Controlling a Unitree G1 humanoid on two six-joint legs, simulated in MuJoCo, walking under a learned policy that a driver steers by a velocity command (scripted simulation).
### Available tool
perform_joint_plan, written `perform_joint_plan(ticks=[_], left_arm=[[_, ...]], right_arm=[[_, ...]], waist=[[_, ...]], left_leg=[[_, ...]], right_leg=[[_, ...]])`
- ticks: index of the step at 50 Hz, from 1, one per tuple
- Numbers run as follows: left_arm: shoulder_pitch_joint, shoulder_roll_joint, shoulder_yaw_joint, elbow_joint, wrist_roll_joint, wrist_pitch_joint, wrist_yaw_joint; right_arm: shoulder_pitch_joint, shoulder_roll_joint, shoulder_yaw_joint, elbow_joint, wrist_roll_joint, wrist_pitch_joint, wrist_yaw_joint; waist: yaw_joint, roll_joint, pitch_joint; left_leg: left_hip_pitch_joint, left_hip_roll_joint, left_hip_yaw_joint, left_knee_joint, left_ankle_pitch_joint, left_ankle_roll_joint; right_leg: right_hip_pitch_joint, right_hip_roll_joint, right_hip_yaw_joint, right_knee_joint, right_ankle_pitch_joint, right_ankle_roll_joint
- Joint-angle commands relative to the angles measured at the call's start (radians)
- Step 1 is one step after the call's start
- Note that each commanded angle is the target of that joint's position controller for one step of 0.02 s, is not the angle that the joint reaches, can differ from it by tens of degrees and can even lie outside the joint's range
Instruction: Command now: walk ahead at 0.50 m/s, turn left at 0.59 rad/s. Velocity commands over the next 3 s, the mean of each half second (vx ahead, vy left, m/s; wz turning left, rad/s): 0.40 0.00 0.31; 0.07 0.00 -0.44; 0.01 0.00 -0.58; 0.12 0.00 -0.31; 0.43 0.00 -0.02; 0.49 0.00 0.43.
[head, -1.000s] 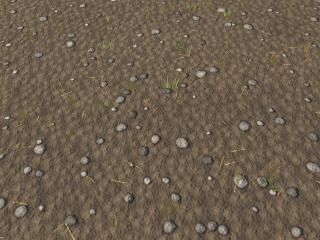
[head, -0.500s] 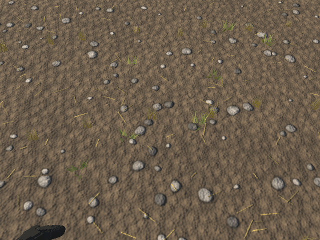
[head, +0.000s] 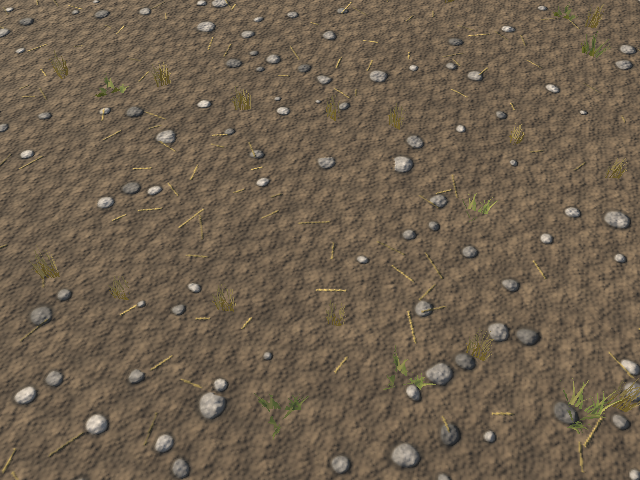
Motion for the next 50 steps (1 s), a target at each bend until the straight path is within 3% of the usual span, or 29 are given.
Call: perform_joint_plan(ticks=[1, 4, 6, 7, 8, 9, 10, 11, 12, 13, 14, 15, 18, 20, 22, 25, 28, 30, 31, 32, 33, 34, 35, 36, 37, 38, 41, 45, 50], left_arm=[[-0.053, 0.168, 0.037, -0.062, -0.009, -0.008, 0.007], [-0.019, 0.194, 0.046, -0.040, -0.025, 0.010, 0.008], [-0.023, 0.225, 0.055, -0.039, -0.034, 0.024, 0.014], [-0.026, 0.239, 0.059, -0.040, -0.038, 0.032, 0.017], [-0.040, 0.235, 0.055, -0.043, -0.042, 0.038, 0.021], [-0.031, 0.202, 0.040, -0.055, -0.024, 0.035, 0.026], [0.082, 0.044, -0.015, -0.110, 0.024, 0.012, 0.008], [0.007, 0.115, -0.010, -0.108, -0.009, -0.025, -0.007], [-0.094, 0.171, 0.007, -0.130, -0.052, -0.040, -0.015], [-0.120, 0.158, 0.000, -0.139, -0.046, -0.046, -0.009], [-0.115, 0.157, 0.002, -0.117, -0.020, -0.041, -0.001], [-0.081, 0.164, 0.007, -0.101, -0.012, -0.026, 0.000], [-0.008, 0.112, -0.002, -0.063, -0.009, 0.017, 0.002], [-0.031, 0.080, -0.013, -0.066, -0.005, 0.028, 0.006], [-0.080, 0.062, -0.021, -0.072, -0.008, 0.025, -0.001], [-0.152, 0.073, -0.018, -0.099, -0.015, 0.021, -0.018], [-0.179, 0.102, -0.004, -0.132, -0.009, 0.023, -0.039], [-0.159, 0.110, 0.005, -0.145, -0.002, 0.027, -0.053], [-0.109, 0.117, 0.012, -0.138, 0.000, 0.027, -0.056], [-0.029, 0.151, 0.030, -0.124, 0.002, 0.024, -0.051], [0.032, 0.246, 0.056, -0.132, 0.010, 0.025, -0.035], [0.034, 0.295, 0.060, -0.147, 0.025, 0.031, -0.025], [0.030, 0.213, 0.040, -0.168, 0.016, 0.039, -0.021], [-0.040, 0.187, 0.035, -0.190, 0.006, 0.044, -0.016], [-0.082, 0.160, 0.029, -0.197, -0.012, 0.055, -0.010], [-0.119, 0.143, 0.023, -0.207, -0.021, 0.068, -0.002], [-0.148, 0.162, 0.033, -0.227, 0.002, 0.093, 0.014], [-0.145, 0.192, 0.050, -0.239, -0.007, 0.107, 0.033], [-0.165, 0.185, 0.052, -0.256, -0.011, 0.130, 0.034]], right_arm=[[-0.093, -0.012, 0.007, -0.093, 0.000, -0.018, 0.020], [-0.150, -0.025, 0.003, -0.132, 0.001, -0.015, 0.034], [-0.119, -0.057, -0.013, -0.142, -0.004, -0.009, 0.038], [-0.050, -0.085, -0.029, -0.131, -0.005, -0.004, 0.036], [0.095, -0.128, -0.056, -0.095, -0.002, 0.000, 0.029], [0.277, -0.197, -0.090, -0.048, 0.001, 0.010, 0.010], [0.250, -0.312, -0.100, -0.051, 0.010, 0.001, -0.001], [0.292, -0.226, -0.073, -0.081, 0.002, -0.014, 0.002], [0.262, -0.167, -0.054, -0.059, -0.009, -0.027, 0.007], [0.185, -0.146, -0.044, -0.062, -0.010, -0.034, 0.007], [0.100, -0.106, -0.029, -0.069, -0.017, -0.036, 0.005], [0.056, -0.076, -0.017, -0.078, -0.030, -0.039, 0.001], [0.028, -0.085, -0.015, -0.046, -0.036, -0.055, -0.006], [0.015, -0.092, -0.015, -0.020, -0.040, -0.059, -0.016], [0.011, -0.084, -0.011, -0.003, -0.046, -0.056, -0.025], [0.045, -0.101, -0.013, 0.033, -0.048, -0.045, -0.034], [0.043, -0.115, -0.021, 0.056, -0.033, -0.017, -0.045], [0.029, -0.117, -0.025, 0.058, -0.017, 0.004, -0.057], [0.012, -0.118, -0.027, 0.053, -0.009, 0.013, -0.065], [0.023, -0.108, -0.025, 0.052, -0.009, 0.017, -0.072], [0.058, -0.096, -0.019, 0.028, -0.036, 0.011, -0.075], [0.124, -0.021, 0.006, 0.004, -0.060, 0.005, -0.060], [0.094, -0.074, 0.000, 0.027, -0.043, 0.002, -0.042], [0.042, -0.088, -0.005, 0.010, -0.014, 0.007, -0.037], [0.013, -0.085, -0.006, 0.013, -0.018, 0.015, -0.042], [-0.008, -0.092, -0.011, 0.010, -0.027, 0.025, -0.052], [0.017, -0.053, -0.005, 0.014, -0.024, 0.035, -0.059], [0.018, -0.050, -0.004, 0.025, -0.024, 0.027, -0.060], [0.014, -0.062, -0.013, 0.020, -0.018, 0.003, -0.044]], waist=[[0.000, -0.087, 0.013], [0.001, -0.094, 0.030], [-0.038, -0.125, -0.011], [-0.085, -0.140, -0.058], [-0.171, -0.124, -0.133], [-0.253, -0.059, -0.224], [-0.120, 0.228, -0.312], [-0.196, 0.121, -0.469], [-0.213, 0.060, -0.312], [-0.166, 0.005, -0.202], [-0.120, -0.025, -0.138], [-0.084, -0.009, -0.121], [-0.037, -0.008, -0.114], [-0.035, 0.007, -0.096], [-0.061, 0.022, -0.090], [-0.104, 0.018, -0.090], [-0.108, 0.022, -0.071], [-0.091, 0.030, -0.072], [-0.061, 0.026, -0.087], [-0.025, -0.011, -0.132], [-0.020, -0.172, -0.218], [-0.071, -0.348, -0.328], [-0.021, -0.217, -0.424], [-0.030, -0.165, -0.335], [-0.044, -0.080, -0.253], [-0.058, -0.062, -0.190], [-0.089, -0.160, -0.154], [-0.071, -0.176, -0.201], [-0.064, -0.211, -0.177]], left_leg=[[0.041, -0.008, 0.045, -0.125, 0.101, 0.014], [0.037, -0.029, 0.077, -0.194, 0.023, 0.048], [0.130, -0.085, 0.130, -0.211, -0.085, 0.087], [0.232, -0.124, 0.155, -0.216, -0.130, 0.112], [0.438, -0.164, 0.168, -0.273, -0.085, 0.148], [0.753, -0.115, 0.046, -0.294, -0.062, 0.197], [1.108, 0.171, -0.510, -0.342, -0.164, 0.382], [1.151, 0.253, -0.772, -0.503, -0.330, 0.433], [1.047, 0.220, -0.611, -0.532, -0.270, 0.370], [0.883, 0.183, -0.476, -0.529, -0.091, 0.332], [0.736, 0.154, -0.348, -0.519, 0.150, 0.300], [0.634, 0.129, -0.260, -0.529, 0.326, 0.287], [0.492, 0.105, -0.102, -0.577, 0.561, 0.280], [0.463, 0.072, 0.001, -0.592, 0.594, 0.253], [0.463, 0.030, 0.088, -0.600, 0.541, 0.217], [0.547, 0.062, 0.103, -0.595, 0.486, 0.202], [0.648, 0.113, 0.090, -0.518, 0.483, 0.194], [0.680, 0.131, 0.083, -0.420, 0.521, 0.177], [0.670, 0.117, 0.096, -0.331, 0.566, 0.155], [0.636, 0.065, 0.128, -0.184, 0.554, 0.109], [0.483, -0.037, 0.170, 0.079, 0.278, 0.035], [0.140, -0.240, 0.113, 0.406, -0.581, -0.038], [0.111, -0.196, -0.066, 0.501, -0.610, -0.028], [0.058, -0.160, -0.070, 0.516, -0.546, -0.022], [0.042, -0.126, -0.058, 0.460, -0.489, -0.026], [0.060, -0.100, -0.054, 0.378, -0.445, -0.031], [0.188, -0.125, -0.015, 0.144, -0.387, -0.055], [0.267, -0.136, -0.028, -0.018, -0.292, -0.077], [0.326, -0.147, -0.029, -0.200, -0.255, -0.055]], right_leg=[[-0.017, -0.266, 0.063, -0.098, 0.330, -0.138], [0.079, -0.299, 0.027, -0.051, 0.431, -0.118], [0.122, -0.304, -0.010, 0.065, 0.738, -0.098], [0.121, -0.299, -0.028, 0.184, 0.891, -0.087], [0.057, -0.273, -0.058, 0.373, 0.926, -0.061], [-0.168, -0.236, -0.061, 0.657, 0.698, -0.021], [-0.643, -0.050, -0.004, 1.024, -0.298, 0.039], [-0.743, -0.021, 0.227, 1.147, -0.373, 0.031], [-0.814, -0.072, 0.234, 1.132, -0.272, 0.013], [-0.781, -0.113, 0.220, 1.049, -0.185, 0.009], [-0.711, -0.150, 0.209, 0.979, -0.146, 0.022], [-0.621, -0.170, 0.213, 0.946, -0.131, 0.032], [-0.506, -0.159, 0.186, 0.853, -0.069, 0.069], [-0.496, -0.150, 0.181, 0.728, 0.050, 0.080], [-0.454, -0.130, 0.169, 0.569, 0.213, 0.072], [-0.451, -0.102, 0.170, 0.436, 0.332, 0.058], [-0.515, -0.091, 0.163, 0.389, 0.215, 0.031], [-0.513, -0.071, 0.137, 0.367, 0.114, 0.006], [-0.453, -0.045, 0.116, 0.321, 0.113, -0.015], [-0.324, -0.022, 0.125, 0.241, 0.257, -0.048], [-0.119, -0.162, 0.342, 0.239, 0.721, -0.132], [0.155, -0.392, 0.731, 0.211, 0.928, -0.363], [0.174, -0.374, 0.747, 0.174, 0.748, -0.363], [0.097, -0.340, 0.655, 0.159, 0.601, -0.326], [0.001, -0.299, 0.595, 0.131, 0.453, -0.279], [-0.105, -0.274, 0.561, 0.102, 0.339, -0.250], [-0.243, -0.187, 0.503, 0.061, 0.234, -0.214], [-0.256, -0.173, 0.517, 0.077, 0.167, -0.203], [-0.259, -0.156, 0.606, 0.101, 0.044, -0.171]])
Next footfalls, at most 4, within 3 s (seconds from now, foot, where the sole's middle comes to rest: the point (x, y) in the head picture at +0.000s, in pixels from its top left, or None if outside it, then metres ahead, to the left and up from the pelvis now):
0.18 left None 0.26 0.14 -0.78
0.64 right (371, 464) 0.50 -0.03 -0.78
1.06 left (257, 456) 0.50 0.20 -0.78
1.48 right None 0.39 -0.04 -0.78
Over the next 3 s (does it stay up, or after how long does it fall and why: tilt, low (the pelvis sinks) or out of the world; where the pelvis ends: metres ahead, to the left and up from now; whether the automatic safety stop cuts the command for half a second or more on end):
stays up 0.88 -0.23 -0.02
